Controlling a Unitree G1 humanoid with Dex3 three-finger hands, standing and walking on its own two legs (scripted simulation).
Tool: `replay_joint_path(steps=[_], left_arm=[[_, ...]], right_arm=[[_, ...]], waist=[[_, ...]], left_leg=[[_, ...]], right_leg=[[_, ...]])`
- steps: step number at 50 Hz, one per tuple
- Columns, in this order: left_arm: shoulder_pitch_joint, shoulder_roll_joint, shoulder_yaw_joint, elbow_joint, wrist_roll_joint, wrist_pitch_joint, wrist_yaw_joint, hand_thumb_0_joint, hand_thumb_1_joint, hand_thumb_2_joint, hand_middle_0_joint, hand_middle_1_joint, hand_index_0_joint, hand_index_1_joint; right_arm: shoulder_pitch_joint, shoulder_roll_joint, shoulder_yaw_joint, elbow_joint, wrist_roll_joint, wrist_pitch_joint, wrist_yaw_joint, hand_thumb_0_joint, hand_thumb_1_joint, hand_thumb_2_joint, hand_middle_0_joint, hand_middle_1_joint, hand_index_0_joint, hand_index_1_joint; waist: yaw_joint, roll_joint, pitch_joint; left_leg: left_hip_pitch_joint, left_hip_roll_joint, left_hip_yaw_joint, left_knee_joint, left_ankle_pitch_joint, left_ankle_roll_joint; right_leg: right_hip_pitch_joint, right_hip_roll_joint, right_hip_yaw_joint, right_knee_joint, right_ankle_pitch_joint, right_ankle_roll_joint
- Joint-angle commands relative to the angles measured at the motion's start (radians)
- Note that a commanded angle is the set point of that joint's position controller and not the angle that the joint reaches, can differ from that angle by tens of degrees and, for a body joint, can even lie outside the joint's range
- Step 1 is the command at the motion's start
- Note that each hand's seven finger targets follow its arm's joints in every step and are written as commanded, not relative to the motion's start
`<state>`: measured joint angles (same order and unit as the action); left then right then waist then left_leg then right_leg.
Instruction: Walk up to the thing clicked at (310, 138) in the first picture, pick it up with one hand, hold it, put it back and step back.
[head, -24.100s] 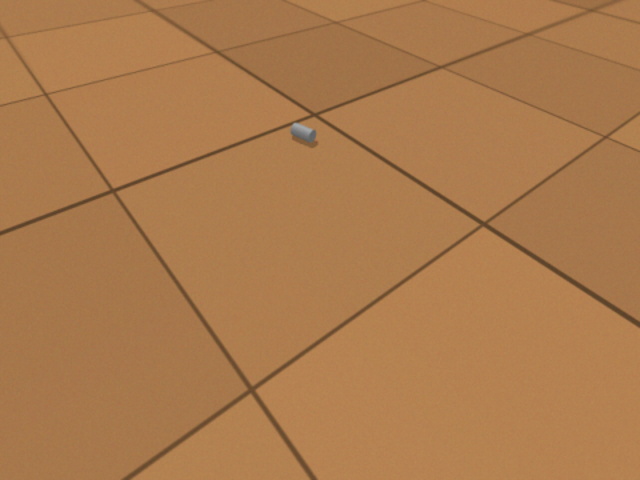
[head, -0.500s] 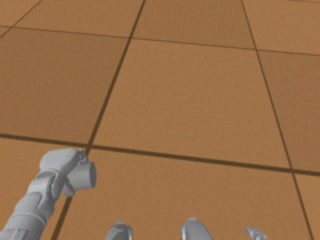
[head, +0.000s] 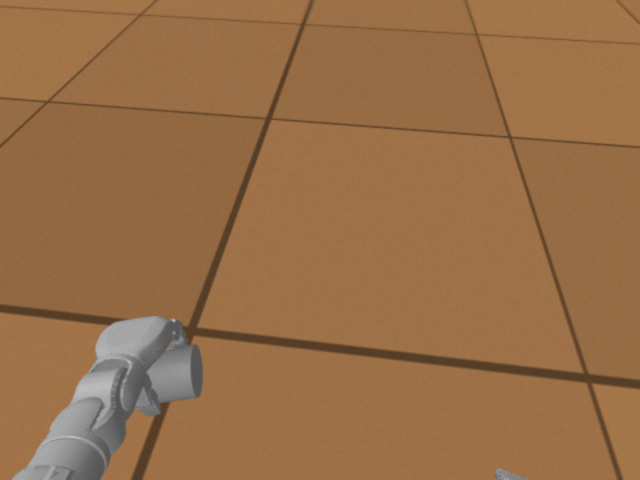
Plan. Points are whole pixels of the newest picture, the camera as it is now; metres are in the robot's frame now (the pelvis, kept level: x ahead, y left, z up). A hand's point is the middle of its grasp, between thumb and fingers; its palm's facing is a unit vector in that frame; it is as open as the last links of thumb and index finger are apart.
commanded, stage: hold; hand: left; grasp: from above
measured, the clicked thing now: (150, 376) +0.32 +0.24 -0.10
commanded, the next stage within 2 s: crouch in 1.86 s
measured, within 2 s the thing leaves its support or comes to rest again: neither
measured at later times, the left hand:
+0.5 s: hand (147, 350) +0.33 +0.22 -0.03, palm faces -0.45 -0.06 -0.89, open 10.0 cm
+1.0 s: hand (144, 358) +0.31 +0.21 +0.00, palm faces -0.44 -0.06 -0.89, open 10.0 cm
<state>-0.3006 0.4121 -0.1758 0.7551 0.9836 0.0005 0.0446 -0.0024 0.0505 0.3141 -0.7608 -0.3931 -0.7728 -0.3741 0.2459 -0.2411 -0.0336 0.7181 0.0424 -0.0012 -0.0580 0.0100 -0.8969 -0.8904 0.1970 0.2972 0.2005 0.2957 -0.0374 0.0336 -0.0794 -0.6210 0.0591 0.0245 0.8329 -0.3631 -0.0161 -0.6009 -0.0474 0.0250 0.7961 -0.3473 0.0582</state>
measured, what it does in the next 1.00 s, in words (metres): stands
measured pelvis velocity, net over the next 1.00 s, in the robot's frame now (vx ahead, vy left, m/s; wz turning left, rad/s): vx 0.01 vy -0.01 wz -0.01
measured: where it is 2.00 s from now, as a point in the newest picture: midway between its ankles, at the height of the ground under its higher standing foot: outside the picture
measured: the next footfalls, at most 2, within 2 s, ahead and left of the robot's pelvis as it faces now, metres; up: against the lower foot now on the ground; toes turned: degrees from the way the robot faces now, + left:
none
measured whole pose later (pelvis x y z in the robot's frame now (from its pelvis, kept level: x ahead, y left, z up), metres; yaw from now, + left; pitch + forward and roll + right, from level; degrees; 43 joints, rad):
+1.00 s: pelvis +0.01 -0.01 +0.03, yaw -1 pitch +2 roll +0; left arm -0.23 0.40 -0.19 0.59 1.00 0.01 -0.07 0.00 0.06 0.31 -0.76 -0.38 -0.77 -0.36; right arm 0.21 -0.25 -0.04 0.67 0.06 0.07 -0.05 0.01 -0.90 -0.89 0.20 0.30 0.20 0.30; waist 0.01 0.04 -0.04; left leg -0.35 0.05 0.05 0.59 -0.27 -0.02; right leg -0.36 -0.05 0.04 0.60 -0.28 0.05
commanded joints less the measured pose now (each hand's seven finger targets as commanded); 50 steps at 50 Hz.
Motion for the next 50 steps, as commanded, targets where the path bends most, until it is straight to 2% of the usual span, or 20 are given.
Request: replay_joint_path(steps=[1,3,4,7,9,15,18,21,23,26,27,30,33,35,37,40,41,50], left_arm=[[-0.315,0.206,0.082,-0.200,0.016,-0.011,0.042,0.000,0.769,0.613,-1.088,-0.546,-1.112,-0.522],[-0.346,0.213,0.083,-0.219,0.022,-0.014,0.037,0.000,0.764,0.624,-1.077,-0.567,-1.103,-0.541],[-0.336,0.213,0.086,-0.218,0.020,-0.013,0.034,0.000,0.773,0.646,-1.088,-0.570,-1.111,-0.547],[-0.325,0.208,0.089,-0.209,0.007,-0.015,0.027,0.000,0.783,0.660,-1.107,-0.547,-1.124,-0.530],[-0.308,0.191,0.081,-0.204,0.011,-0.011,0.023,0.000,0.786,0.678,-1.111,-0.562,-1.127,-0.546],[-0.266,0.196,0.078,-0.226,0.018,-0.004,-0.006,0.000,0.802,0.664,-1.127,-0.541,-1.142,-0.527],[-0.315,0.220,0.095,-0.280,0.010,-0.007,-0.013,0.000,0.799,0.680,-1.122,-0.552,-1.136,-0.538],[-0.265,0.194,0.085,-0.256,0.015,-0.006,-0.020,0.000,0.794,0.648,-1.126,-0.512,-1.139,-0.500],[-0.288,0.221,0.100,-0.296,0.017,-0.010,-0.024,0.000,0.792,0.655,-1.116,-0.534,-1.132,-0.518],[-0.285,0.203,0.089,-0.304,0.014,-0.011,-0.033,0.000,0.791,0.649,-1.113,-0.539,-1.130,-0.523],[-0.278,0.211,0.098,-0.302,0.016,-0.010,-0.033,0.000,0.795,0.670,-1.125,-0.536,-1.137,-0.524],[-0.271,0.209,0.099,-0.317,0.019,-0.005,-0.035,0.000,0.797,0.658,-1.114,-0.553,-1.133,-0.535],[-0.262,0.205,0.098,-0.309,0.021,0.001,-0.038,0.000,0.823,0.651,-1.127,-0.554,-1.149,-0.532],[-0.269,0.205,0.096,-0.340,0.017,0.003,-0.045,0.000,0.828,0.688,-1.149,-0.541,-1.160,-0.530],[-0.273,0.198,0.089,-0.334,0.018,0.005,-0.050,0.000,0.824,0.682,-1.144,-0.556,-1.157,-0.543],[-0.262,0.196,0.089,-0.336,0.014,0.006,-0.058,0.000,0.805,0.676,-1.127,-0.548,-1.141,-0.535],[-0.265,0.198,0.089,-0.348,0.013,0.006,-0.062,0.000,0.814,0.654,-1.124,-0.561,-1.144,-0.540],[-0.264,0.200,0.089,-0.377,0.007,0.007,-0.076,0.000,0.812,0.648,-1.119,-0.564,-1.141,-0.542]], right_arm=[[-0.031,-0.144,-0.054,-0.112,0.006,-0.033,-0.005,0.000,-0.888,-0.893,0.200,0.299,0.200,0.299],[-0.023,-0.145,-0.057,-0.108,0.004,-0.030,-0.004,0.000,-0.888,-0.893,0.200,0.300,0.200,0.300],[-0.025,-0.145,-0.059,-0.105,0.003,-0.029,-0.004,0.000,-0.890,-0.894,0.200,0.299,0.200,0.299],[-0.026,-0.148,-0.062,-0.105,0.003,-0.026,0.000,0.000,-0.885,-0.893,0.200,0.299,0.200,0.299],[-0.033,-0.144,-0.060,-0.111,0.005,-0.022,0.001,0.000,-0.887,-0.893,0.200,0.299,0.200,0.299],[-0.047,-0.146,-0.064,-0.126,0.008,-0.007,0.005,0.000,-0.885,-0.893,0.200,0.299,0.200,0.299],[-0.050,-0.147,-0.063,-0.131,0.008,-0.002,0.005,0.000,-0.887,-0.894,0.200,0.299,0.200,0.299],[-0.052,-0.145,-0.062,-0.137,0.011,0.004,0.002,0.000,-0.885,-0.893,0.200,0.299,0.200,0.299],[-0.061,-0.147,-0.062,-0.144,0.012,0.008,0.001,0.000,-0.885,-0.893,0.200,0.299,0.200,0.299],[-0.061,-0.146,-0.063,-0.148,0.011,0.013,0.003,0.000,-0.888,-0.894,0.200,0.299,0.199,0.299],[-0.063,-0.147,-0.063,-0.151,0.012,0.015,0.001,0.000,-0.887,-0.894,0.200,0.299,0.199,0.299],[-0.075,-0.144,-0.061,-0.156,0.013,0.021,0.001,0.000,-0.889,-0.894,0.200,0.299,0.200,0.299],[-0.076,-0.145,-0.061,-0.159,0.015,0.025,0.000,0.000,-0.886,-0.893,0.200,0.299,0.200,0.299],[-0.084,-0.145,-0.062,-0.163,0.016,0.029,0.001,0.000,-0.889,-0.895,0.200,0.299,0.200,0.299],[-0.091,-0.142,-0.058,-0.170,0.017,0.032,0.001,0.000,-0.892,-0.896,0.200,0.299,0.199,0.299],[-0.095,-0.145,-0.058,-0.174,0.018,0.034,0.000,0.000,-0.889,-0.895,0.200,0.299,0.199,0.299],[-0.106,-0.144,-0.056,-0.178,0.018,0.034,-0.001,0.000,-0.893,-0.896,0.200,0.300,0.200,0.300],[-0.124,-0.140,-0.047,-0.193,0.021,0.030,-0.003,0.000,-0.893,-0.896,0.200,0.300,0.199,0.300]], waist=[[0.005,0.038,-0.275],[0.000,0.037,-0.294],[0.007,0.041,-0.289],[0.006,0.025,-0.272],[0.010,0.001,-0.268],[0.025,-0.005,-0.257],[0.025,0.028,-0.278],[0.023,-0.018,-0.249],[0.032,-0.002,-0.258],[0.027,-0.003,-0.263],[0.036,-0.006,-0.263],[0.040,-0.005,-0.250],[0.031,-0.019,-0.244],[0.042,0.004,-0.247],[0.041,-0.024,-0.226],[0.035,-0.002,-0.214],[0.045,-0.006,-0.210],[0.047,-0.016,-0.190]], left_leg=[[0.256,-0.049,-0.015,-0.179,0.181,0.000],[0.281,-0.049,-0.012,-0.178,0.235,0.000],[0.280,-0.051,-0.009,-0.178,0.254,0.000],[0.293,-0.053,-0.001,-0.192,0.258,0.001],[0.296,-0.057,0.002,-0.195,0.277,0.005],[0.314,-0.063,0.014,-0.216,0.317,0.007],[0.335,-0.064,0.020,-0.222,0.336,0.006],[0.339,-0.063,0.020,-0.229,0.346,0.011],[0.347,-0.067,0.024,-0.237,0.344,0.013],[0.358,-0.066,0.022,-0.241,0.356,0.015],[0.365,-0.068,0.026,-0.244,0.362,0.016],[0.369,-0.069,0.026,-0.255,0.351,0.015],[0.377,-0.071,0.030,-0.262,0.348,0.020],[0.388,-0.068,0.030,-0.272,0.357,0.017],[0.384,-0.067,0.027,-0.283,0.336,0.020],[0.390,-0.066,0.032,-0.298,0.313,0.019],[0.393,-0.064,0.027,-0.306,0.303,0.017],[0.402,-0.066,0.030,-0.341,0.243,0.022]], right_leg=[[0.107,0.080,-0.044,-0.131,0.138,-0.066],[0.132,0.082,-0.043,-0.134,0.183,-0.065],[0.140,0.081,-0.040,-0.141,0.201,-0.064],[0.165,0.080,-0.041,-0.161,0.205,-0.062],[0.178,0.079,-0.034,-0.172,0.230,-0.060],[0.232,0.078,-0.034,-0.193,0.266,-0.059],[0.245,0.077,-0.031,-0.199,0.285,-0.057],[0.249,0.078,-0.031,-0.204,0.302,-0.055],[0.261,0.073,-0.029,-0.214,0.302,-0.054],[0.270,0.074,-0.031,-0.214,0.311,-0.052],[0.274,0.073,-0.029,-0.218,0.320,-0.052],[0.275,0.072,-0.028,-0.229,0.310,-0.051],[0.284,0.070,-0.027,-0.239,0.313,-0.048],[0.290,0.071,-0.031,-0.239,0.311,-0.052],[0.290,0.071,-0.034,-0.253,0.290,-0.050],[0.282,0.072,-0.032,-0.263,0.267,-0.054],[0.282,0.073,-0.035,-0.266,0.250,-0.056],[0.300,0.069,-0.031,-0.302,0.191,-0.055]])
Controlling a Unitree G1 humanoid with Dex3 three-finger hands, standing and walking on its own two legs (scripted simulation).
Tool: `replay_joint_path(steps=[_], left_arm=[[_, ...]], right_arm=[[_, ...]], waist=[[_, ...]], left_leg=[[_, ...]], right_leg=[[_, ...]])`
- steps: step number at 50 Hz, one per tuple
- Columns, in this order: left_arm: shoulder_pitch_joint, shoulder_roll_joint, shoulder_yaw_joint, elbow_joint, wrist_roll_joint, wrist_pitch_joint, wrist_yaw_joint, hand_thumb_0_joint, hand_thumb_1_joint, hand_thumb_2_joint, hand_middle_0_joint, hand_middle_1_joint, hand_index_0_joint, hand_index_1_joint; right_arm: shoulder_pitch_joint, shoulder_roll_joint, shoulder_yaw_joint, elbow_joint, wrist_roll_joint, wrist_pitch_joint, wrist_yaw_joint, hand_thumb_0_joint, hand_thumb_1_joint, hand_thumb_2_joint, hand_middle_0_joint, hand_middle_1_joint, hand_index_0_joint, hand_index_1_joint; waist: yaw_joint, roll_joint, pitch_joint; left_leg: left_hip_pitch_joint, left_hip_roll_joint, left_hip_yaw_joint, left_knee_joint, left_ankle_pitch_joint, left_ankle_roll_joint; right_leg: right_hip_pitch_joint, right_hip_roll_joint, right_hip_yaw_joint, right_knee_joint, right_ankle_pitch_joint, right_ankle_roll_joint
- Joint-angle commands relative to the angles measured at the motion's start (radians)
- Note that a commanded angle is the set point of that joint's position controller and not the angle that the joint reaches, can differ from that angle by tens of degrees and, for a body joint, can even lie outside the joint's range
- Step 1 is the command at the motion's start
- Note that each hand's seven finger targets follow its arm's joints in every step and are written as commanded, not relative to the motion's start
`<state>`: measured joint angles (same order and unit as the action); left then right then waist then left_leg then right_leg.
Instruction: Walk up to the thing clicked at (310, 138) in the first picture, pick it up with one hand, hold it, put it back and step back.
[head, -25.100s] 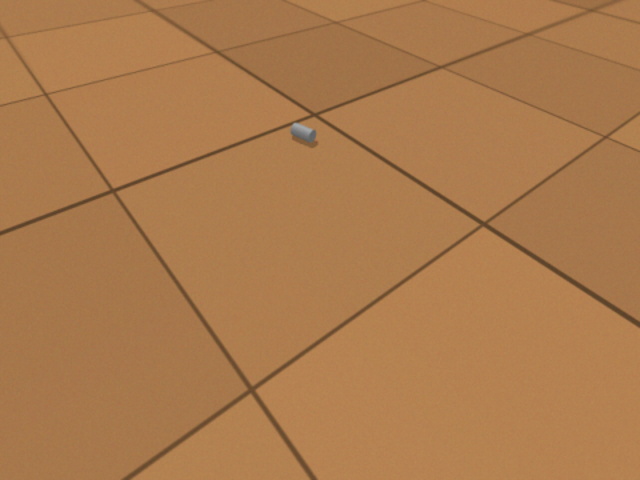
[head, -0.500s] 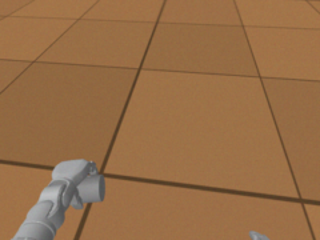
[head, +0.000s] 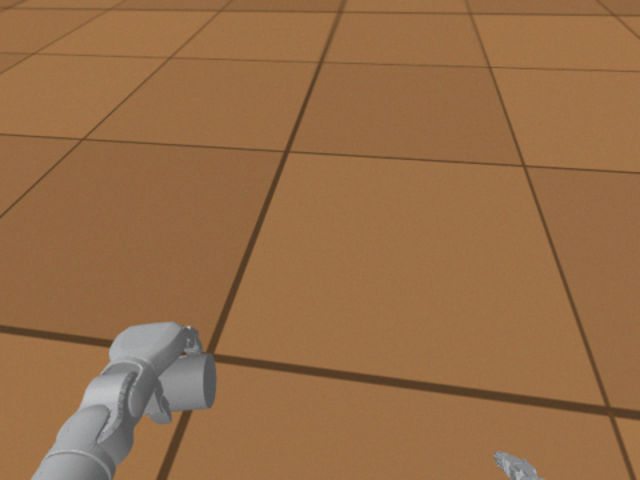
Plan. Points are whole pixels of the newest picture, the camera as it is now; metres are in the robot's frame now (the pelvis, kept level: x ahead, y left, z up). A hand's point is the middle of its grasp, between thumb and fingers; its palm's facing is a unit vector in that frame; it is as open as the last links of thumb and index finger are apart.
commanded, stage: hold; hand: left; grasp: from above
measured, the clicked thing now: (163, 384) +0.30 +0.23 -0.06
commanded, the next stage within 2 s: crouch in 0.86 s
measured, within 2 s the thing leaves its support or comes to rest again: neither
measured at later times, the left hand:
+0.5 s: hand (158, 386) +0.28 +0.22 -0.02, palm faces -0.44 -0.06 -0.89, open 10.0 cm
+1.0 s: hand (158, 380) +0.29 +0.22 -0.03, palm faces -0.46 -0.07 -0.88, open 10.0 cm
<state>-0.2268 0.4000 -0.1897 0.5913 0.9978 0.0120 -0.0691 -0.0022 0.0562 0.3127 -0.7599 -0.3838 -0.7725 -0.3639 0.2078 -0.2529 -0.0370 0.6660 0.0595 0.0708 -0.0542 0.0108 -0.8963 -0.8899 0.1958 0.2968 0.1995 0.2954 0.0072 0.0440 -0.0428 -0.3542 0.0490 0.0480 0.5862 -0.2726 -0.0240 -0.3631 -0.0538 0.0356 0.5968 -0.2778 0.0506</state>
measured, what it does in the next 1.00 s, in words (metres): stands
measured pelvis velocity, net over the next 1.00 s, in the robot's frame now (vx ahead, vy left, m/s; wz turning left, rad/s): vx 0.00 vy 0.00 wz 0.00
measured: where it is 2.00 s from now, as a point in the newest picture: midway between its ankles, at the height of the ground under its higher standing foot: outside the picture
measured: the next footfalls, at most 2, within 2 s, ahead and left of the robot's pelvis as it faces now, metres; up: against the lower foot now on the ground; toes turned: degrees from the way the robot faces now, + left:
none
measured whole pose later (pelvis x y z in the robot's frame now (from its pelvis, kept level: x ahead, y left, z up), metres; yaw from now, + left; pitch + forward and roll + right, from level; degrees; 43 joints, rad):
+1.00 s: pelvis +0.00 +0.00 +0.01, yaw +0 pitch +1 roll +1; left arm -0.22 0.41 -0.18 0.58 0.99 -0.01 -0.08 0.00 0.05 0.31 -0.75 -0.41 -0.77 -0.39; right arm 0.18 -0.25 -0.03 0.67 0.07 0.08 -0.07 0.01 -0.91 -0.90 0.20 0.30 0.20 0.30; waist 0.01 0.04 0.00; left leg -0.28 0.05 0.05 0.49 -0.23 -0.02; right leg -0.29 -0.05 0.04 0.51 -0.24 0.05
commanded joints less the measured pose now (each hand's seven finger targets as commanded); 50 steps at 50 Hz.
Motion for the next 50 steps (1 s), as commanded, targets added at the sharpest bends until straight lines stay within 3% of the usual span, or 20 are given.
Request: replay_joint_path(steps=[1,12,17,18,20,26,28,29,33,37,39,43,45,47,48,49,50], left_arm=[[-0.336,0.217,0.107,-0.204,-0.007,-0.006,0.036,0.000,0.818,0.658,-1.128,-0.569,-1.149,-0.549],[-0.362,0.220,0.111,-0.240,-0.014,-0.015,0.034,0.000,0.797,0.644,-1.108,-0.579,-1.133,-0.554],[-0.306,0.198,0.093,-0.225,-0.015,-0.010,0.022,0.000,0.776,0.658,-1.105,-0.577,-1.124,-0.558],[-0.310,0.214,0.107,-0.228,-0.018,-0.009,0.021,0.000,0.784,0.642,-1.109,-0.564,-1.129,-0.545],[-0.323,0.204,0.092,-0.213,-0.016,-0.009,0.017,0.000,0.790,0.645,-1.105,-0.579,-1.129,-0.556],[-0.346,0.215,0.103,-0.218,-0.024,-0.020,0.016,0.000,0.803,0.644,-1.119,-0.572,-1.143,-0.549],[-0.329,0.227,0.118,-0.241,-0.020,-0.021,0.019,0.000,0.787,0.643,-1.119,-0.560,-1.138,-0.542],[-0.316,0.211,0.105,-0.242,-0.015,-0.023,0.020,0.000,0.777,0.646,-1.108,-0.565,-1.128,-0.546],[-0.360,0.245,0.127,-0.219,-0.004,-0.030,0.033,0.000,0.765,0.656,-1.119,-0.538,-1.130,-0.528],[-0.386,0.242,0.129,-0.218,-0.003,-0.029,0.044,0.000,0.755,0.650,-1.088,-0.571,-1.110,-0.550],[-0.351,0.200,0.100,-0.203,-0.013,-0.026,0.040,0.000,0.757,0.662,-1.089,-0.589,-1.111,-0.567],[-0.291,0.207,0.106,-0.187,-0.018,-0.025,0.028,0.000,0.766,0.663,-1.108,-0.561,-1.123,-0.547],[-0.280,0.191,0.086,-0.186,-0.015,-0.024,0.022,0.000,0.762,0.661,-1.098,-0.574,-1.115,-0.557],[-0.292,0.232,0.123,-0.205,-0.012,-0.028,0.027,0.000,0.760,0.658,-1.096,-0.568,-1.113,-0.552],[-0.312,0.229,0.120,-0.215,-0.015,-0.033,0.028,0.000,0.835,0.578,-1.111,-0.639,-1.165,-0.584],[-0.356,0.230,0.114,-0.230,-0.009,-0.037,0.032,0.000,0.755,0.615,-1.031,-0.616,-1.085,-0.579],[-0.353,0.232,0.120,-0.219,-0.004,-0.041,0.038,0.000,0.751,0.659,-1.071,-0.600,-1.095,-0.578]], right_arm=[[-0.092,-0.126,-0.042,-0.140,0.004,-0.042,-0.008,0.000,-0.894,-0.897,0.200,0.300,0.199,0.300],[-0.118,-0.125,-0.034,-0.141,0.005,-0.052,-0.015,0.000,-0.898,-0.899,0.199,0.300,0.199,0.300],[-0.132,-0.121,-0.031,-0.146,0.007,-0.054,-0.015,0.000,-0.902,-0.901,0.199,0.300,0.199,0.300],[-0.134,-0.121,-0.031,-0.144,0.007,-0.052,-0.016,0.000,-0.901,-0.900,0.199,0.300,0.199,0.300],[-0.132,-0.121,-0.027,-0.143,0.008,-0.053,-0.017,0.000,-0.901,-0.900,0.199,0.300,0.199,0.300],[-0.133,-0.118,-0.024,-0.147,0.007,-0.052,-0.020,0.000,-0.900,-0.900,0.199,0.300,0.199,0.300],[-0.138,-0.114,-0.025,-0.148,0.007,-0.053,-0.020,0.000,-0.902,-0.901,0.199,0.300,0.199,0.300],[-0.138,-0.115,-0.026,-0.147,0.006,-0.052,-0.020,0.000,-0.902,-0.901,0.199,0.300,0.199,0.300],[-0.135,-0.118,-0.026,-0.134,0.005,-0.048,-0.025,0.000,-0.904,-0.902,0.199,0.300,0.199,0.300],[-0.125,-0.119,-0.029,-0.126,0.004,-0.045,-0.025,0.000,-0.902,-0.900,0.199,0.300,0.199,0.300],[-0.126,-0.118,-0.031,-0.126,0.005,-0.046,-0.022,0.000,-0.905,-0.901,0.199,0.300,0.199,0.300],[-0.130,-0.115,-0.032,-0.137,0.008,-0.042,-0.021,0.000,-0.902,-0.901,0.199,0.300,0.199,0.300],[-0.133,-0.112,-0.032,-0.141,0.009,-0.040,-0.020,0.000,-0.903,-0.901,0.199,0.300,0.199,0.300],[-0.123,-0.117,-0.035,-0.137,0.008,-0.035,-0.021,0.000,-0.902,-0.900,0.199,0.300,0.199,0.300],[-0.126,-0.115,-0.035,-0.138,0.007,-0.033,-0.021,0.000,-0.926,-0.913,0.200,0.301,0.200,0.301],[-0.123,-0.114,-0.033,-0.137,0.008,-0.033,-0.022,0.000,-0.885,-0.898,0.201,0.301,0.201,0.301],[-0.117,-0.114,-0.033,-0.133,0.009,-0.033,-0.023,0.000,-0.891,-0.899,0.200,0.300,0.201,0.300]], waist=[[0.005,-0.026,-0.217],[0.005,-0.021,-0.207],[0.009,-0.036,-0.197],[0.013,-0.033,-0.193],[0.007,-0.037,-0.187],[0.003,-0.037,-0.179],[0.016,-0.026,-0.200],[0.014,-0.027,-0.208],[0.007,-0.008,-0.200],[0.002,-0.003,-0.212],[0.006,-0.027,-0.200],[0.017,-0.044,-0.191],[0.013,-0.051,-0.184],[0.018,-0.021,-0.200],[0.013,-0.019,-0.200],[0.006,-0.025,-0.208],[0.006,-0.026,-0.208]], left_leg=[[0.132,-0.056,0.007,-0.100,0.143,0.031],[0.163,-0.055,0.006,-0.131,0.103,0.029],[0.169,-0.058,0.009,-0.140,0.108,0.030],[0.167,-0.058,0.008,-0.143,0.111,0.030],[0.167,-0.050,0.001,-0.150,0.114,0.028],[0.171,-0.058,0.010,-0.154,0.092,0.033],[0.180,-0.064,0.013,-0.154,0.111,0.034],[0.190,-0.064,0.015,-0.150,0.127,0.034],[0.193,-0.058,0.009,-0.158,0.122,0.028],[0.205,-0.058,0.013,-0.153,0.146,0.027],[0.201,-0.055,0.007,-0.160,0.141,0.026],[0.185,-0.060,0.010,-0.159,0.159,0.031],[0.182,-0.062,0.011,-0.155,0.172,0.031],[0.193,-0.059,0.010,-0.158,0.186,0.028],[0.199,-0.058,0.008,-0.158,0.185,0.027],[0.203,-0.059,0.006,-0.157,0.189,0.028],[0.205,-0.060,0.009,-0.153,0.189,0.030]], right_leg=[[0.061,0.075,-0.041,-0.109,0.111,-0.047],[0.066,0.075,-0.038,-0.139,0.068,-0.048],[0.080,0.072,-0.037,-0.151,0.069,-0.047],[0.085,0.071,-0.038,-0.156,0.070,-0.046],[0.079,0.077,-0.042,-0.147,0.076,-0.049],[0.073,0.072,-0.034,-0.169,0.056,-0.046],[0.097,0.067,-0.032,-0.171,0.071,-0.044],[0.099,0.066,-0.030,-0.167,0.088,-0.045],[0.090,0.074,-0.037,-0.165,0.083,-0.050],[0.091,0.074,-0.035,-0.164,0.109,-0.049],[0.097,0.076,-0.041,-0.169,0.099,-0.050],[0.112,0.071,-0.040,-0.173,0.119,-0.047],[0.111,0.069,-0.039,-0.173,0.132,-0.046],[0.118,0.071,-0.040,-0.167,0.144,-0.050],[0.118,0.072,-0.041,-0.168,0.144,-0.050],[0.113,0.073,-0.041,-0.166,0.151,-0.050],[0.113,0.072,-0.040,-0.166,0.152,-0.048]])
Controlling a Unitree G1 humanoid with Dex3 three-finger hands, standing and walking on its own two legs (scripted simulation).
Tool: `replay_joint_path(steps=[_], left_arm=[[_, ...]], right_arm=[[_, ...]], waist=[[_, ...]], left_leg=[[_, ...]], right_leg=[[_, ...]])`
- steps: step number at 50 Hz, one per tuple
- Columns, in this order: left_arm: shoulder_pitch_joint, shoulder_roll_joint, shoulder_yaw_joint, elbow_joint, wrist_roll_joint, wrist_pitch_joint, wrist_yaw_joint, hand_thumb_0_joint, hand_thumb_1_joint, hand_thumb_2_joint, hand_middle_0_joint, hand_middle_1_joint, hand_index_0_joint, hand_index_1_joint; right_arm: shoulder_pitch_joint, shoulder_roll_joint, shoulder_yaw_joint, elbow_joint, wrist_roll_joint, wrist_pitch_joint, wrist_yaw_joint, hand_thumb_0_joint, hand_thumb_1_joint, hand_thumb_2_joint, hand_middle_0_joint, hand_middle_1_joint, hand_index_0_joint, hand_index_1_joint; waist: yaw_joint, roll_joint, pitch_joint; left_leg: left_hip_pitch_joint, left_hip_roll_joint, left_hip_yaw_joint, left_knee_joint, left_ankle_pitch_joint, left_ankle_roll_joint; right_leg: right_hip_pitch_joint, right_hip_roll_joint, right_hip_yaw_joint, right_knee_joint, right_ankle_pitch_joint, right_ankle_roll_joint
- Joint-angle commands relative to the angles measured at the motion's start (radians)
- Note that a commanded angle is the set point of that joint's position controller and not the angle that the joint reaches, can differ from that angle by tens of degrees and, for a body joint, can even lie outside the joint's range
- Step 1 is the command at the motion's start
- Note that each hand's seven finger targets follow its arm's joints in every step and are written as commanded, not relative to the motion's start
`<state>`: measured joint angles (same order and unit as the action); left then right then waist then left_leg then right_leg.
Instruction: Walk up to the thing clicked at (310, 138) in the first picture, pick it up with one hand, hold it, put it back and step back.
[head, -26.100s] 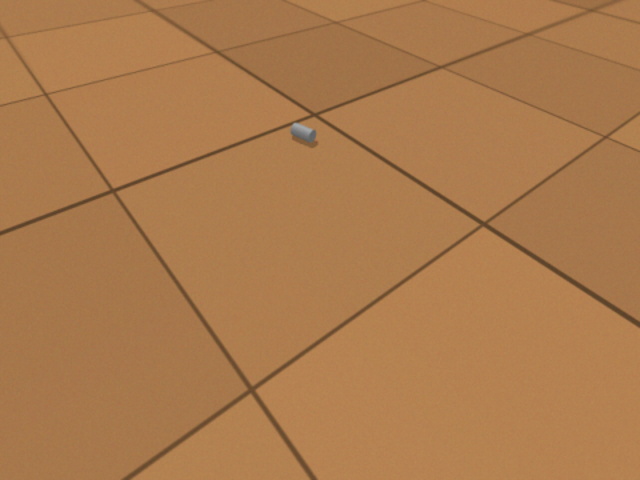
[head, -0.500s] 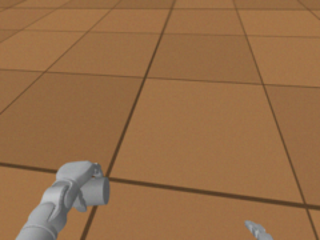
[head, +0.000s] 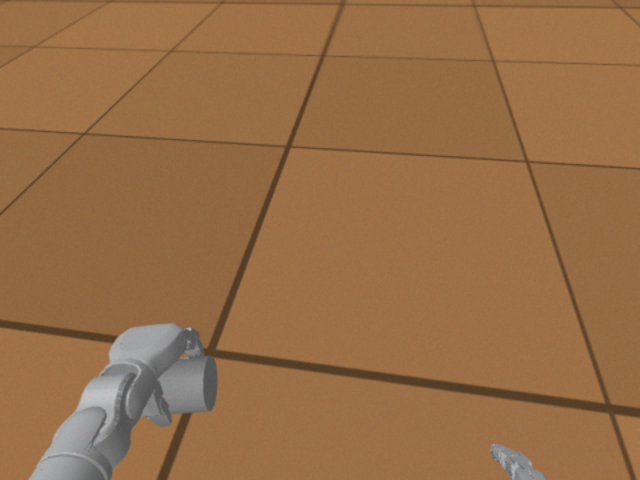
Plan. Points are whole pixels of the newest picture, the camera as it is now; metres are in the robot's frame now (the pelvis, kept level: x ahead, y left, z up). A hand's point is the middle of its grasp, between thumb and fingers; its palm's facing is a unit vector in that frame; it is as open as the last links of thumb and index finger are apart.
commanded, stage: crouch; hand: left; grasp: from above
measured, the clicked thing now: (163, 386) +0.29 +0.23 -0.07
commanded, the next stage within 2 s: none
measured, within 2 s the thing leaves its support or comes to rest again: neither
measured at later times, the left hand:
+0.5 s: hand (179, 402) +0.31 +0.24 -0.16, palm faces -0.45 +0.01 -0.89, open 10.0 cm
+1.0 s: hand (211, 416) +0.37 +0.26 -0.41, palm faces -0.46 +0.00 -0.89, open 10.1 cm
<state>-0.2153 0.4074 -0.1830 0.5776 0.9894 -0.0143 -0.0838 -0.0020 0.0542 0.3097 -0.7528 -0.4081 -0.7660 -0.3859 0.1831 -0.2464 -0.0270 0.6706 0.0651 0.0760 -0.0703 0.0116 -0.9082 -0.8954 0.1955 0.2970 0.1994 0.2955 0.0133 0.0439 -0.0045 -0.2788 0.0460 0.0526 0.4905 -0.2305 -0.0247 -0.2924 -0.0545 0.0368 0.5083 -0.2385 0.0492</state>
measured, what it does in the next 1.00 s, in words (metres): lowers itself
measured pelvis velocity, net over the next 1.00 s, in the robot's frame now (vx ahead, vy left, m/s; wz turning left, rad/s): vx -0.06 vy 0.02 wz -0.01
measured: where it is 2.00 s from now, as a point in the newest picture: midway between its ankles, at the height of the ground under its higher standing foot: outside the picture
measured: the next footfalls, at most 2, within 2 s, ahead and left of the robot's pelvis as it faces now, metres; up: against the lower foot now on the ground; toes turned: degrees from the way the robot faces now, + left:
none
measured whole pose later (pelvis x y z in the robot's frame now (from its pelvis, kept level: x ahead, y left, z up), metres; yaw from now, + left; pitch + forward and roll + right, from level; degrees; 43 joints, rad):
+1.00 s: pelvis -0.06 +0.02 -0.26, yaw -1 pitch +35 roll -5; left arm -0.79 0.52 0.00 1.26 1.20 -0.10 0.32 0.00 0.02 0.41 -0.71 -0.47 -0.72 -0.45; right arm 0.21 -0.22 -0.04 0.75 -0.07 -0.02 0.01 0.01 -0.89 -0.89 0.20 0.30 0.20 0.30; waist -0.17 0.05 -0.18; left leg -1.83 0.04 -0.06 1.83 -0.62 0.00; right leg -1.77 -0.03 0.03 1.77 -0.62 0.08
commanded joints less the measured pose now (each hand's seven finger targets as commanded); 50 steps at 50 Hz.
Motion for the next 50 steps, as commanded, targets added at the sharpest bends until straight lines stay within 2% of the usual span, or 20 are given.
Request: replay_joint_path(steps=[1,6,12,16,17,22,24,26,29,32,34,35,37,39,40,44,47,48,49,50], left_arm=[[-0.321,0.219,0.119,-0.183,0.011,-0.014,0.061,0.000,0.755,0.654,-1.075,-0.590,-1.098,-0.569],[-0.246,0.172,0.106,-0.100,0.035,-0.042,0.114,0.000,0.764,0.655,-1.086,-0.579,-1.107,-0.560],[-0.345,0.163,0.103,-0.003,0.084,-0.068,0.225,0.000,0.730,0.675,-1.062,-0.591,-1.080,-0.575],[-0.383,0.159,0.105,0.140,0.126,-0.070,0.308,0.000,0.724,0.720,-1.086,-0.577,-1.091,-0.573],[-0.441,0.161,0.100,0.129,0.135,-0.078,0.330,0.000,0.737,0.728,-1.099,-0.582,-1.103,-0.580],[-0.493,0.144,0.099,0.297,0.188,-0.070,0.417,0.000,0.701,0.683,-1.064,-0.576,-1.075,-0.567],[-0.591,0.155,0.098,0.337,0.194,-0.072,0.440,0.000,0.682,0.658,-1.024,-0.608,-1.047,-0.586],[-0.635,0.202,0.122,0.381,0.204,-0.070,0.463,0.000,0.649,0.674,-1.001,-0.622,-1.023,-0.601],[-0.699,0.187,0.119,0.419,0.205,-0.064,0.489,0.000,0.635,0.704,-1.000,-0.620,-1.015,-0.606],[-0.737,0.212,0.133,0.458,0.198,-0.055,0.502,0.000,0.616,0.698,-0.975,-0.625,-0.994,-0.607],[-0.785,0.278,0.169,0.429,0.198,-0.051,0.502,0.000,0.634,0.712,-0.998,-0.616,-1.013,-0.602],[-0.747,0.269,0.167,0.472,0.203,-0.040,0.498,0.000,0.653,0.708,-1.018,-0.598,-1.030,-0.588],[-0.804,0.312,0.194,0.419,0.200,-0.037,0.494,0.000,0.668,0.749,-1.032,-0.617,-1.040,-0.611],[-0.802,0.282,0.184,0.514,0.196,-0.027,0.483,0.000,0.683,0.775,-1.043,-0.630,-1.050,-0.625],[-0.863,0.289,0.184,0.477,0.191,-0.032,0.478,0.000,0.671,0.763,-1.021,-0.654,-1.034,-0.641],[-0.876,0.343,0.218,0.489,0.194,-0.054,0.452,0.000,0.679,0.729,-1.019,-0.620,-1.036,-0.604],[-0.874,0.325,0.212,0.554,0.202,-0.080,0.441,0.000,0.745,0.728,-1.051,-0.644,-1.078,-0.618],[-0.927,0.365,0.229,0.498,0.202,-0.093,0.443,0.000,0.739,0.733,-1.047,-0.643,-1.072,-0.619],[-0.908,0.388,0.243,0.555,0.213,-0.099,0.446,0.000,0.736,0.765,-1.058,-0.646,-1.078,-0.628],[-0.965,0.384,0.242,0.513,0.210,-0.112,0.446,0.000,0.750,0.763,-1.058,-0.661,-1.083,-0.636]], right_arm=[[-0.094,-0.119,-0.044,-0.134,0.002,-0.037,-0.007,0.000,-0.891,-0.899,0.200,0.300,0.201,0.300],[-0.067,-0.122,-0.056,-0.115,-0.004,-0.030,-0.002,0.000,-0.888,-0.897,0.200,0.300,0.200,0.300],[-0.022,-0.128,-0.073,-0.083,-0.022,-0.007,0.013,0.000,-0.887,-0.896,0.200,0.300,0.200,0.300],[0.014,-0.146,-0.090,-0.059,-0.040,0.000,0.030,0.000,-0.893,-0.897,0.199,0.299,0.200,0.299],[0.028,-0.148,-0.094,-0.051,-0.045,-0.001,0.035,0.000,-0.893,-0.897,0.199,0.299,0.200,0.299],[0.070,-0.156,-0.106,-0.044,-0.067,-0.009,0.055,0.000,-0.895,-0.897,0.200,0.299,0.200,0.299],[0.079,-0.162,-0.106,-0.036,-0.076,-0.020,0.059,0.000,-0.895,-0.896,0.200,0.299,0.200,0.299],[0.096,-0.173,-0.109,-0.031,-0.081,-0.032,0.058,0.000,-0.896,-0.896,0.200,0.299,0.200,0.299],[0.115,-0.174,-0.107,-0.023,-0.091,-0.050,0.050,0.000,-0.894,-0.896,0.200,0.299,0.200,0.299],[0.131,-0.181,-0.109,-0.008,-0.100,-0.070,0.042,0.000,-0.893,-0.895,0.200,0.299,0.200,0.299],[0.136,-0.189,-0.111,-0.001,-0.106,-0.078,0.039,0.000,-0.894,-0.895,0.200,0.299,0.200,0.299],[0.135,-0.186,-0.109,0.003,-0.110,-0.079,0.040,0.000,-0.892,-0.895,0.200,0.299,0.200,0.299],[0.138,-0.189,-0.112,0.000,-0.114,-0.083,0.041,0.000,-0.891,-0.895,0.200,0.299,0.200,0.299],[0.140,-0.190,-0.106,0.011,-0.120,-0.087,0.043,0.000,-0.892,-0.896,0.200,0.299,0.200,0.299],[0.142,-0.189,-0.105,0.013,-0.120,-0.092,0.043,0.000,-0.891,-0.895,0.200,0.299,0.200,0.299],[0.156,-0.202,-0.106,0.016,-0.124,-0.106,0.057,0.000,-0.887,-0.894,0.200,0.299,0.200,0.299],[0.171,-0.196,-0.090,0.027,-0.131,-0.117,0.070,0.000,-0.888,-0.894,0.200,0.299,0.200,0.299],[0.173,-0.197,-0.090,0.023,-0.131,-0.121,0.074,0.000,-0.887,-0.893,0.200,0.299,0.200,0.299],[0.180,-0.205,-0.085,0.028,-0.134,-0.122,0.079,0.000,-0.891,-0.895,0.200,0.299,0.200,0.299],[0.181,-0.210,-0.085,0.030,-0.137,-0.126,0.084,0.000,-0.887,-0.894,0.200,0.299,0.200,0.299]], waist=[[0.004,-0.025,-0.249],[-0.012,-0.069,-0.227],[-0.043,-0.047,-0.279],[-0.061,-0.045,-0.300],[-0.062,-0.032,-0.328],[-0.078,-0.019,-0.404],[-0.099,-0.009,-0.431],[-0.105,0.012,-0.482],[-0.122,0.045,-0.566],[-0.131,0.067,-0.618],[-0.122,0.102,-0.699],[-0.123,0.107,-0.718],[-0.125,0.128,-0.784],[-0.157,0.088,-0.704],[-0.161,0.111,-0.723],[-0.160,0.131,-0.791],[-0.201,0.077,-0.751],[-0.192,0.091,-0.803],[-0.199,0.088,-0.774],[-0.211,0.128,-0.786]], left_leg=[[0.130,-0.061,0.006,-0.052,0.165,0.030],[0.100,-0.057,-0.001,-0.020,0.205,0.027],[0.025,-0.063,0.004,0.086,0.219,0.026],[-0.097,-0.051,-0.011,0.207,0.182,0.016],[-0.124,-0.046,-0.013,0.246,0.169,0.013],[-0.327,-0.045,-0.018,0.438,0.114,0.016],[-0.421,-0.038,-0.030,0.518,0.072,0.020],[-0.491,-0.034,-0.037,0.587,0.022,0.019],[-0.601,-0.034,-0.043,0.684,-0.037,0.024],[-0.712,-0.030,-0.058,0.768,-0.100,0.023],[-0.739,-0.024,-0.074,0.819,-0.107,0.021],[-0.756,-0.023,-0.076,0.843,-0.095,0.021],[-0.775,-0.020,-0.084,0.880,-0.117,0.018],[-0.873,-0.018,-0.100,0.912,-0.197,0.020],[-0.906,-0.019,-0.096,0.935,-0.223,0.021],[-0.963,-0.023,-0.115,1.014,-0.263,0.021],[-1.096,-0.031,-0.111,1.103,-0.284,0.034],[-1.104,-0.034,-0.107,1.121,-0.290,0.036],[-1.120,-0.033,-0.117,1.138,-0.301,0.033],[-1.107,-0.029,-0.131,1.149,-0.305,0.027]], right_leg=[[0.046,0.070,-0.041,-0.075,0.128,-0.047],[0.018,0.074,-0.052,-0.045,0.168,-0.047],[-0.074,0.061,-0.044,0.039,0.209,-0.042],[-0.205,0.066,-0.057,0.150,0.157,-0.050],[-0.246,0.067,-0.057,0.187,0.144,-0.052],[-0.430,0.063,-0.056,0.359,0.097,-0.059],[-0.529,0.063,-0.059,0.438,0.059,-0.059],[-0.624,0.063,-0.063,0.513,0.008,-0.062],[-0.739,0.063,-0.067,0.615,-0.039,-0.068],[-0.854,0.063,-0.076,0.717,-0.092,-0.072],[-0.908,0.061,-0.082,0.787,-0.104,-0.073],[-0.928,0.061,-0.088,0.821,-0.101,-0.076],[-0.974,0.061,-0.092,0.868,-0.125,-0.080],[-1.060,0.061,-0.099,0.905,-0.182,-0.078],[-1.087,0.060,-0.097,0.926,-0.199,-0.079],[-1.178,0.061,-0.109,1.021,-0.244,-0.085],[-1.231,0.059,-0.113,1.070,-0.251,-0.078],[-1.226,0.061,-0.113,1.087,-0.257,-0.080],[-1.277,0.056,-0.114,1.111,-0.268,-0.079],[-1.326,0.052,-0.118,1.134,-0.274,-0.079]])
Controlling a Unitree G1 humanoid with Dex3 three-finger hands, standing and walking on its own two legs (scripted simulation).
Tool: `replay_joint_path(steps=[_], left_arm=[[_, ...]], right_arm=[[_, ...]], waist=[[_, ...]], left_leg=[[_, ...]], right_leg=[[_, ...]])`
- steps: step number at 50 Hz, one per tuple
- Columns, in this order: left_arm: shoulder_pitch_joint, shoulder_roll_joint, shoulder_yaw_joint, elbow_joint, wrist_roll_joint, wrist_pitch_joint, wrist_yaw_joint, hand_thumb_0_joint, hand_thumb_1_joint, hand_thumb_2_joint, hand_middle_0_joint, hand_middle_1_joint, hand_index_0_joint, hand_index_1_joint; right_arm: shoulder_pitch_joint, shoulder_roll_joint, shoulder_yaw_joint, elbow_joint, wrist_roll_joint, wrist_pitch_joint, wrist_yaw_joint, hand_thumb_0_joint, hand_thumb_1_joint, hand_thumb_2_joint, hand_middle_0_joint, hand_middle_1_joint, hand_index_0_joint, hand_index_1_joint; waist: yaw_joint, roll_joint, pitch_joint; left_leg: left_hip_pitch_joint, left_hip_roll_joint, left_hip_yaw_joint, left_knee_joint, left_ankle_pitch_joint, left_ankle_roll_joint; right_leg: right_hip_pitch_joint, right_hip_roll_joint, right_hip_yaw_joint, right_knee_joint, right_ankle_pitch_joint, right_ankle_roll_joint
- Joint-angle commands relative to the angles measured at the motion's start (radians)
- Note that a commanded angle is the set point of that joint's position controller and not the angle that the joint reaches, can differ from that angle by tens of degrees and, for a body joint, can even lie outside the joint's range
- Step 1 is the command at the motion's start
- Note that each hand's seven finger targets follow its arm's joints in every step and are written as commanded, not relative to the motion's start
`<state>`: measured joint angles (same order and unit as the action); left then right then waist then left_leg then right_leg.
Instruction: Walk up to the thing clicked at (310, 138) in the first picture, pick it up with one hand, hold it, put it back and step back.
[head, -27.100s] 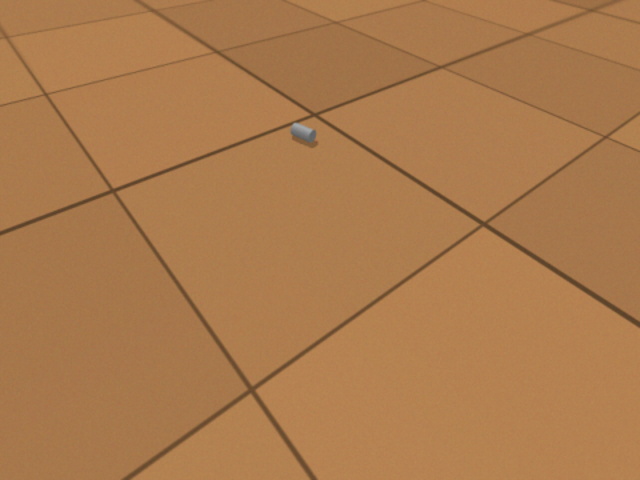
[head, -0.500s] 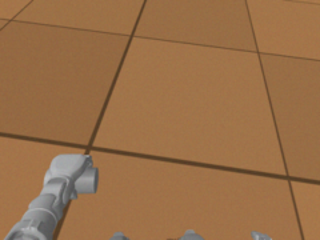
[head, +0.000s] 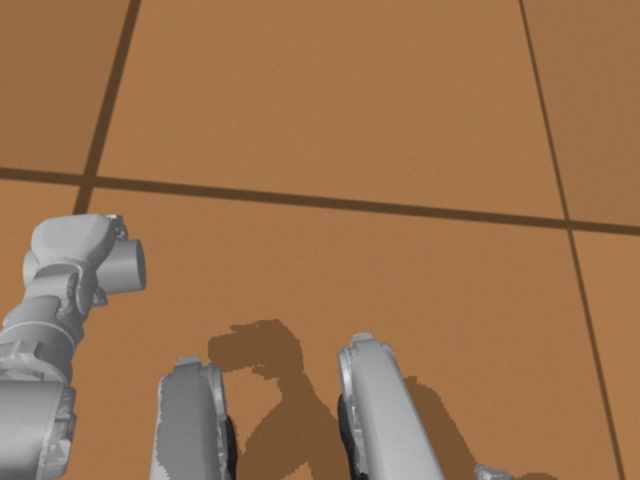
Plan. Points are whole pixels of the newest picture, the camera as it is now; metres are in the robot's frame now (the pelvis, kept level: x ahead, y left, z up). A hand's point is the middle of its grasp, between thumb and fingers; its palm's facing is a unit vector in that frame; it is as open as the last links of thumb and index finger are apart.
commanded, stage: crouch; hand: left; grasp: from above
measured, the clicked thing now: (90, 270) +0.44 +0.26 -0.17
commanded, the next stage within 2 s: lower in 1.06 s
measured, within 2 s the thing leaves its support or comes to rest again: neither
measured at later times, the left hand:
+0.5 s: hand (113, 268) +0.47 +0.26 -0.26, palm faces -0.46 -0.03 -0.89, open 10.2 cm
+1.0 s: hand (120, 271) +0.48 +0.27 -0.32, palm faces -0.45 -0.03 -0.89, open 10.1 cm
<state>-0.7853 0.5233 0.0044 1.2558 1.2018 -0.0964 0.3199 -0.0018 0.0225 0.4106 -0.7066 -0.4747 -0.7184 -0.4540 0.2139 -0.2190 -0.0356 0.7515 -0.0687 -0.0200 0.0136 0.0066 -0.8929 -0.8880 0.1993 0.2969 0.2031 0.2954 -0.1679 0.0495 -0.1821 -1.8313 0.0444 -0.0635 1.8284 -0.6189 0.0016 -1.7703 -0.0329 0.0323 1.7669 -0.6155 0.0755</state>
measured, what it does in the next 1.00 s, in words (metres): lowers itself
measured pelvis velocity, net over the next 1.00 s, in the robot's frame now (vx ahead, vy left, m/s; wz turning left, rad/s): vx -0.01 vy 0.00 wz -0.07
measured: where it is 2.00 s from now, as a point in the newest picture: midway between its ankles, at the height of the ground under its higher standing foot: (293, 473)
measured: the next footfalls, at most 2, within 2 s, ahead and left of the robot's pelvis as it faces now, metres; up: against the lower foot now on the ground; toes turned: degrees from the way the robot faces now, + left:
none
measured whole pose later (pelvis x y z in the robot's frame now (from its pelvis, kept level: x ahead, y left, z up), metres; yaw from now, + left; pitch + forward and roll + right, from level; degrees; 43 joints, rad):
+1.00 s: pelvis -0.01 +0.00 -0.16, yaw -4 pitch +35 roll -9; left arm -1.04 0.78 0.10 1.46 1.32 -0.21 0.34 0.00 0.02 0.39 -0.71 -0.49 -0.72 -0.47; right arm 0.17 -0.25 0.06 0.74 -0.14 -0.04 0.13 0.00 -0.91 -0.89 0.20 0.30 0.20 0.30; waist -0.26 0.00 -0.04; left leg -2.31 0.01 -0.15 2.35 -0.65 -0.01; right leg -2.20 0.00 0.02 2.26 -0.67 0.06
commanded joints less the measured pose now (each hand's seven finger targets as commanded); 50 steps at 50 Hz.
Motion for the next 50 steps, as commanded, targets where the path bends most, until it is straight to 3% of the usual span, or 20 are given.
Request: replay_joint_path(steps=[1,6,7,9,12,13,15,17,22,24,29,34,37,38,39,41,43,46,49,50], left_arm=[[-0.414,0.261,0.046,-0.187,0.003,-0.041,0.046,0.000,0.733,0.762,-1.046,-0.659,-1.070,-0.635],[-0.491,0.346,0.089,-0.174,0.046,-0.059,0.087,0.000,0.688,0.727,-1.025,-0.633,-1.048,-0.611],[-0.461,0.322,0.085,-0.128,0.050,-0.051,0.090,0.000,0.672,0.746,-1.020,-0.625,-1.038,-0.608],[-0.514,0.346,0.092,-0.158,0.056,-0.053,0.097,0.000,0.669,0.762,-1.029,-0.616,-1.040,-0.606],[-0.484,0.364,0.104,-0.131,0.064,-0.043,0.088,0.000,0.680,0.802,-1.048,-0.615,-1.052,-0.613],[-0.503,0.388,0.112,-0.151,0.067,-0.045,0.086,0.000,0.709,0.804,-1.061,-0.628,-1.067,-0.623],[-0.477,0.339,0.083,-0.096,0.061,-0.038,0.075,0.000,0.691,0.841,-1.069,-0.621,-1.064,-0.628],[-0.495,0.380,0.107,-0.103,0.055,-0.038,0.072,0.000,0.696,0.818,-1.054,-0.635,-1.058,-0.632],[-0.494,0.376,0.091,-0.043,0.044,-0.042,0.043,0.000,0.724,0.783,-1.060,-0.647,-1.073,-0.634],[-0.521,0.409,0.102,-0.057,0.038,-0.053,0.035,0.000,0.699,0.780,-1.048,-0.639,-1.057,-0.630],[-0.513,0.434,0.108,-0.013,0.052,-0.079,0.030,0.000,0.735,0.762,-1.058,-0.675,-1.078,-0.655],[-0.584,0.478,0.126,-0.042,0.077,-0.110,0.040,0.000,0.763,0.766,-1.070,-0.687,-1.092,-0.664],[-0.550,0.467,0.117,0.028,0.086,-0.113,0.048,0.000,0.779,0.760,-1.082,-0.690,-1.106,-0.666],[-0.630,0.503,0.127,-0.045,0.083,-0.122,0.053,0.000,0.780,0.750,-1.080,-0.681,-1.104,-0.657],[-0.590,0.507,0.133,0.009,0.097,-0.116,0.058,0.000,0.766,0.769,-1.082,-0.675,-1.100,-0.657],[-0.629,0.493,0.120,-0.020,0.095,-0.121,0.063,0.000,0.758,0.747,-1.065,-0.672,-1.087,-0.649],[-0.590,0.486,0.115,0.054,0.101,-0.111,0.068,0.000,0.756,0.728,-1.058,-0.674,-1.083,-0.647],[-0.661,0.511,0.121,0.008,0.093,-0.114,0.071,0.000,0.748,0.750,-1.069,-0.652,-1.084,-0.636],[-0.644,0.506,0.114,0.045,0.100,-0.111,0.066,0.000,0.750,0.734,-1.069,-0.649,-1.085,-0.632],[-0.643,0.499,0.106,0.047,0.096,-0.111,0.064,0.000,0.741,0.734,-1.074,-0.636,-1.085,-0.624]], right_arm=[[0.144,-0.230,-0.068,-0.056,-0.005,-0.034,0.004,0.000,-0.888,-0.895,0.200,0.299,0.200,0.299],[0.165,-0.243,-0.062,-0.031,-0.024,-0.047,0.023,0.000,-0.895,-0.899,0.200,0.299,0.200,0.299],[0.170,-0.251,-0.062,-0.029,-0.028,-0.048,0.027,0.000,-0.895,-0.899,0.200,0.299,0.200,0.299],[0.173,-0.252,-0.059,-0.023,-0.035,-0.051,0.036,0.000,-0.897,-0.900,0.200,0.299,0.200,0.299],[0.185,-0.268,-0.062,-0.023,-0.041,-0.049,0.051,0.000,-0.899,-0.901,0.200,0.299,0.200,0.299],[0.189,-0.266,-0.062,-0.025,-0.041,-0.048,0.055,0.000,-0.899,-0.900,0.200,0.299,0.200,0.299],[0.184,-0.265,-0.062,-0.030,-0.040,-0.044,0.062,0.000,-0.902,-0.902,0.200,0.299,0.200,0.299],[0.187,-0.269,-0.061,-0.030,-0.042,-0.039,0.067,0.000,-0.901,-0.901,0.200,0.299,0.200,0.299],[0.180,-0.271,-0.053,-0.030,-0.044,-0.033,0.079,0.000,-0.903,-0.901,0.200,0.299,0.200,0.299],[0.171,-0.274,-0.052,-0.032,-0.042,-0.030,0.083,0.000,-0.903,-0.901,0.200,0.300,0.200,0.300],[0.182,-0.278,-0.038,-0.026,-0.047,-0.024,0.096,0.000,-0.909,-0.903,0.200,0.300,0.200,0.300],[0.173,-0.284,-0.029,-0.023,-0.056,-0.017,0.104,0.000,-0.906,-0.902,0.200,0.300,0.200,0.300],[0.171,-0.285,-0.018,-0.024,-0.061,-0.015,0.107,0.000,-0.909,-0.903,0.200,0.300,0.200,0.300],[0.166,-0.288,-0.017,-0.026,-0.060,-0.015,0.107,0.000,-0.905,-0.901,0.200,0.300,0.200,0.300],[0.171,-0.294,-0.016,-0.022,-0.063,-0.014,0.104,0.000,-0.907,-0.902,0.200,0.300,0.200,0.300],[0.166,-0.295,-0.010,-0.026,-0.065,-0.013,0.106,0.000,-0.904,-0.901,0.200,0.300,0.200,0.300],[0.167,-0.297,-0.006,-0.023,-0.068,-0.014,0.105,0.000,-0.904,-0.901,0.200,0.300,0.200,0.300],[0.167,-0.304,0.004,-0.022,-0.071,-0.017,0.105,0.000,-0.904,-0.901,0.200,0.300,0.200,0.300],[0.173,-0.309,0.009,-0.022,-0.074,-0.020,0.109,0.000,-0.908,-0.902,0.200,0.300,0.200,0.300],[0.170,-0.307,0.010,-0.018,-0.072,-0.019,0.107,0.000,-0.909,-0.902,0.200,0.300,0.200,0.300]], waist=[[-0.028,0.157,-0.631],[-0.034,0.218,-0.657],[-0.041,0.225,-0.657],[-0.043,0.264,-0.697],[-0.039,0.278,-0.708],[-0.040,0.297,-0.712],[-0.052,0.276,-0.680],[-0.051,0.249,-0.675],[-0.072,0.224,-0.588],[-0.064,0.219,-0.588],[-0.074,0.188,-0.586],[-0.078,0.270,-0.613],[-0.087,0.250,-0.556],[-0.087,0.281,-0.598],[-0.078,0.286,-0.588],[-0.093,0.318,-0.588],[-0.101,0.284,-0.551],[-0.107,0.319,-0.565],[-0.121,0.307,-0.549],[-0.113,0.295,-0.553]], left_leg=[[0.465,-0.027,-0.021,-0.183,0.083,-0.003],[0.435,-0.028,0.008,-0.077,0.104,-0.003],[0.438,-0.029,0.006,-0.064,0.128,-0.006],[0.431,-0.029,0.020,-0.030,0.154,-0.004],[0.449,-0.025,0.012,0.004,0.222,-0.007],[0.439,-0.025,0.010,0.007,0.216,-0.009],[0.413,-0.024,0.011,0.024,0.196,-0.007],[0.366,-0.027,0.017,0.049,0.189,-0.001],[0.271,-0.030,0.023,0.099,0.163,0.005],[0.231,-0.030,0.028,0.120,0.152,0.010],[0.182,-0.032,0.036,0.178,0.156,0.015],[0.185,-0.033,0.030,0.202,0.142,0.006],[0.155,-0.036,0.033,0.220,0.110,0.010],[0.153,-0.036,0.031,0.219,0.101,0.009],[0.177,-0.036,0.025,0.218,0.103,0.005],[0.176,-0.034,0.017,0.223,0.096,0.002],[0.158,-0.036,0.018,0.236,0.079,0.006],[0.150,-0.035,0.009,0.244,0.081,0.005],[0.147,-0.033,-0.003,0.256,0.087,0.001],[0.145,-0.034,-0.001,0.262,0.087,0.004]], right_leg=[[0.133,0.031,-0.121,-0.102,0.103,-0.109],[0.070,0.030,-0.119,-0.030,0.124,-0.109],[0.056,0.021,-0.118,-0.016,0.140,-0.107],[0.053,0.027,-0.121,0.011,0.165,-0.109],[0.025,0.025,-0.131,0.053,0.200,-0.108],[0.019,0.026,-0.136,0.071,0.197,-0.112],[-0.010,0.032,-0.142,0.080,0.182,-0.112],[0.006,0.035,-0.142,0.092,0.188,-0.109],[-0.025,0.039,-0.144,0.125,0.176,-0.105],[-0.024,0.044,-0.143,0.140,0.173,-0.105],[-0.022,0.049,-0.145,0.171,0.180,-0.100],[-0.077,0.052,-0.159,0.225,0.161,-0.107],[-0.112,0.052,-0.163,0.231,0.137,-0.106],[-0.112,0.055,-0.166,0.243,0.130,-0.109],[-0.132,0.052,-0.169,0.253,0.131,-0.110],[-0.157,0.052,-0.176,0.270,0.127,-0.111],[-0.179,0.055,-0.178,0.270,0.113,-0.110],[-0.188,0.052,-0.181,0.292,0.123,-0.109],[-0.203,0.050,-0.185,0.308,0.128,-0.108],[-0.204,0.056,-0.184,0.304,0.130,-0.109]])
